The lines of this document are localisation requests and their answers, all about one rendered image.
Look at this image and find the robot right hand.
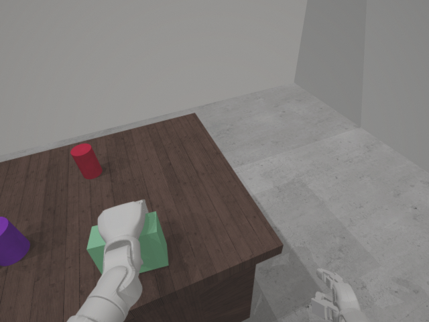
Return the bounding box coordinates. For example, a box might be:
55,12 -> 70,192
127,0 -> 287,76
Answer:
311,268 -> 362,322

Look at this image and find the table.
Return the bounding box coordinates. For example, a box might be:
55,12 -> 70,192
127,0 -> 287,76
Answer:
0,113 -> 283,322

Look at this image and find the robot left hand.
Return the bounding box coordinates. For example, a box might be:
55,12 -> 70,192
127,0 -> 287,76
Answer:
98,199 -> 149,265

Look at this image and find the left robot forearm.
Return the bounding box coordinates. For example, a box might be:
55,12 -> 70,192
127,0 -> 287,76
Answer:
67,235 -> 142,322

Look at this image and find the sponge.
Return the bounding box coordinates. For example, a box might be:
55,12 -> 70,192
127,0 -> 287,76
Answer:
86,211 -> 169,274

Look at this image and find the right robot forearm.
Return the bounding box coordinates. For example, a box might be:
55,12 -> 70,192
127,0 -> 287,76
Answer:
338,308 -> 370,322

